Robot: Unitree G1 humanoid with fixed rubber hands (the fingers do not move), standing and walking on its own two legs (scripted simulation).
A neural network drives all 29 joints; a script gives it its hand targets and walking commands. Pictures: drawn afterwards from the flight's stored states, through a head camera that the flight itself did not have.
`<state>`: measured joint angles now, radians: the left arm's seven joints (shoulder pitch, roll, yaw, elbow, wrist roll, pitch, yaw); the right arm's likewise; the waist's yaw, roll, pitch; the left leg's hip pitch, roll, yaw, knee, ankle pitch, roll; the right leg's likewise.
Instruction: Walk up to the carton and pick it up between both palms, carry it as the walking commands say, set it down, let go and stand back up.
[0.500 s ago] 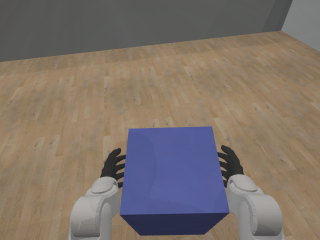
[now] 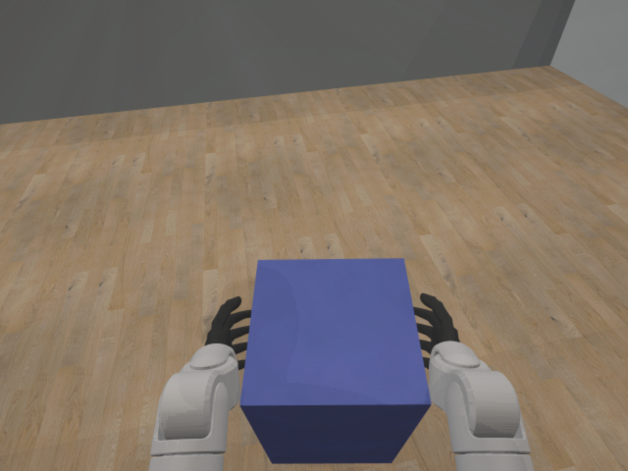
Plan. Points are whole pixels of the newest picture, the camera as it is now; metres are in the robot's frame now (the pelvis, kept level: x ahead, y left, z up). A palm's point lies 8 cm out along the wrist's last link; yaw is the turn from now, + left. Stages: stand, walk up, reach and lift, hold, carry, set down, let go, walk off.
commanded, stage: carry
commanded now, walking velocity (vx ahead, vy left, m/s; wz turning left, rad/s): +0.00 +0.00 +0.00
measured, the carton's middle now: (331, 371) +0.28 +0.01 -0.01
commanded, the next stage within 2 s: hold in 1.34 s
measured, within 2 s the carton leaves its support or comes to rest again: neither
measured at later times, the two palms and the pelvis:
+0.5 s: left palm (222, 349) +0.27 +0.14 +0.06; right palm (441, 346) +0.28 -0.13 +0.05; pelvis +0.00 +0.00 +0.00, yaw +0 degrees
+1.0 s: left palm (226, 351) +0.27 +0.14 +0.05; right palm (442, 349) +0.28 -0.13 +0.05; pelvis +0.00 +0.00 +0.00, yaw +0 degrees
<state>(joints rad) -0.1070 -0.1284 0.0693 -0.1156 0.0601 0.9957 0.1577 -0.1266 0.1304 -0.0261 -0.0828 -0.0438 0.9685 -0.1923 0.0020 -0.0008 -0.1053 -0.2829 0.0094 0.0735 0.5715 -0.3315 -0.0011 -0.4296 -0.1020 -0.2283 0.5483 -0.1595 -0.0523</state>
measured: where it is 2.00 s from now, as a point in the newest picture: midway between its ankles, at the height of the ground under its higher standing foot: outside the picture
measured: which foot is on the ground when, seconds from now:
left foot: down 0.00-1.00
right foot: down 0.00-1.00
